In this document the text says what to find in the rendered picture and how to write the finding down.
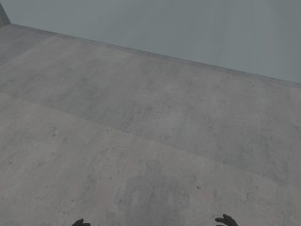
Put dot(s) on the robot right hand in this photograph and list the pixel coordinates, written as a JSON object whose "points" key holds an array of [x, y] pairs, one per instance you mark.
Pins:
{"points": [[226, 220]]}

